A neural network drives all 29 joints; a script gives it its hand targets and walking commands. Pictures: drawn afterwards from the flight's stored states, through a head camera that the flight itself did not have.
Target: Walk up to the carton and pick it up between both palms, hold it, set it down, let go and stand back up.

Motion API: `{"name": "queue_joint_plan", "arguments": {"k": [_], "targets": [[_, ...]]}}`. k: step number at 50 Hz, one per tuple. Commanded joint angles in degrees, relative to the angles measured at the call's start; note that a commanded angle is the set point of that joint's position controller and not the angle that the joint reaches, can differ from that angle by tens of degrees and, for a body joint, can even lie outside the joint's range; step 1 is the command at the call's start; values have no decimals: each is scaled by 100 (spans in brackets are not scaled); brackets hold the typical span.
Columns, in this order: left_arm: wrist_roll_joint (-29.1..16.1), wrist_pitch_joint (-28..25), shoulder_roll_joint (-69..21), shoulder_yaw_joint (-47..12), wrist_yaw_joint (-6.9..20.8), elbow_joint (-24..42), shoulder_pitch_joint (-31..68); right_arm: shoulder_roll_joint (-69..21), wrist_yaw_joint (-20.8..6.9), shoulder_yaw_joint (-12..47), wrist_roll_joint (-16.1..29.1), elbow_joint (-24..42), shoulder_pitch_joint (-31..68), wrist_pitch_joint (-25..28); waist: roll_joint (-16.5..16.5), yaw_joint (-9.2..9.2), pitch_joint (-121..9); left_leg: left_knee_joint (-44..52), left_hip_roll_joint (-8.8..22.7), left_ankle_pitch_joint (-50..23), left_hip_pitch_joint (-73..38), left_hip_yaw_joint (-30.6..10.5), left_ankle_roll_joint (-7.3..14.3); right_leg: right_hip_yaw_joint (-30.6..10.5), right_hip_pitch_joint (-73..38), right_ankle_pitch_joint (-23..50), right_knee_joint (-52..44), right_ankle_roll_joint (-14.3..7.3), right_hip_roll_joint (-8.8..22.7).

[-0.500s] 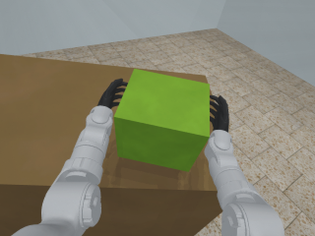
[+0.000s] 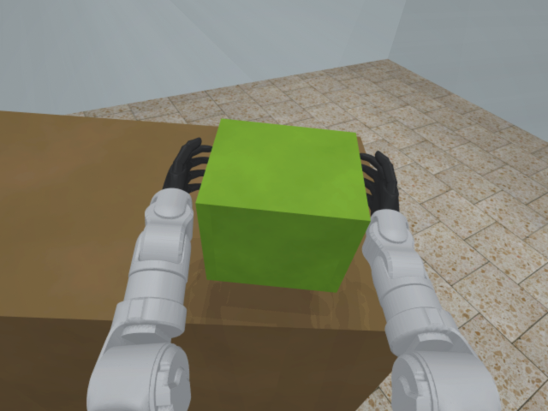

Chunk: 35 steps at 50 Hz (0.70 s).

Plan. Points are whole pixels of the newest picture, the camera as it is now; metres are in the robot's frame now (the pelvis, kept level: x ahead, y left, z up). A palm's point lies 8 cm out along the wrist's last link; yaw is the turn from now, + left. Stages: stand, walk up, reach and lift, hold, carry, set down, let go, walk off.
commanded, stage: reach and lift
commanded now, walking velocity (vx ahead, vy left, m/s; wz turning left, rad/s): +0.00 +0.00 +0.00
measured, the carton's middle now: (280, 207) +0.41 +0.00 +0.10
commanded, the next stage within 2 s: hold in 1.12 s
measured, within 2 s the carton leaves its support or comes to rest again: neither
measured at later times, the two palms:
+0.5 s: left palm (174, 199) +0.37 +0.15 +0.14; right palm (383, 207) +0.37 -0.15 +0.14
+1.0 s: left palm (170, 192) +0.37 +0.15 +0.16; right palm (384, 200) +0.37 -0.15 +0.16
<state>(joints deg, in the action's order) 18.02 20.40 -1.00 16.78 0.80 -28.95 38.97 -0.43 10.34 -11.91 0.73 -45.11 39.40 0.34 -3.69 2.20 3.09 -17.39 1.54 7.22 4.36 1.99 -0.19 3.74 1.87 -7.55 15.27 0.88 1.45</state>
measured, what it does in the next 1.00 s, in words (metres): stands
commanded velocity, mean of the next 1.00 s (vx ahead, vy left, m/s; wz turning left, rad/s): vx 0.00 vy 0.00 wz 0.00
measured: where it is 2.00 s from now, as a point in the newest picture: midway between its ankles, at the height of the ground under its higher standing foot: outside the picture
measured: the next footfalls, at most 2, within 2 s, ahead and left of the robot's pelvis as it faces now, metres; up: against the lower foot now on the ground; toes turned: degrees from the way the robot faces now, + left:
none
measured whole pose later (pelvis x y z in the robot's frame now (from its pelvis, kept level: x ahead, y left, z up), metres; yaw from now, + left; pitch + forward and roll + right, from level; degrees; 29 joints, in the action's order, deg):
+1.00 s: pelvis +0.01 -0.01 +0.00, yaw +1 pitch -9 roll +0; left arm 21.0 34.6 -2.4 15.7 3.6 -6.0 31.6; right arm 0.0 11.9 -3.4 5.4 -31.6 35.6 -8.4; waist -5.5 4.2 6.6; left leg -17.4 2.0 7.9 0.1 0.3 -1.3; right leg 5.4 -2.8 -9.0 15.5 0.0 0.9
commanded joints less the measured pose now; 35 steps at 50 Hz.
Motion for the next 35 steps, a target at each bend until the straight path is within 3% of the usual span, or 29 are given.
{"name": "queue_joint_plan", "arguments": {"k": [1, 8, 17, 27, 35], "targets": [[-372, -4, -3223, -2034, 823, 939, 3036, -3139, -713, 2242, 138, 1343, 3500, 138, 94, 100, -2225, 124, -368, -614, -764, 240, -26, 142, -690, 598, -183, 214, -306], [-446, 402, -3193, -2517, 927, 2059, 2448, -3058, -556, 2894, 579, 2192, 3020, -95, 295, 277, -2200, -105, -428, -1466, -968, 88, -182, 181, -1036, 1613, -9, 285, -349], [-615, 708, -3142, -3182, 866, 3181, 1881, -2812, -439, 3404, 929, 3263, 2532, -321, 605, 439, -2200, -278, -390, -1950, -1243, -96, -366, 269, -907, 1996, 77, 237, -400], [-582, 959, -2964, -3033, 907, 3320, 1641, -2668, -413, 3536, 940, 3578, 2471, -534, 321, 310, -2074, -99, -347, -1511, -1161, -81, -230, 254, -923, 1852, 30, 230, -391], [-492, 1096, -2895, -2776, 964, 3124, 1912, -2665, -449, 3333, 843, 3303, 2709, -596, 231, 231, -1891, 83, -327, -1038, -1084, 17, -117, 226, -822, 1356, -73, 202, -356]]}}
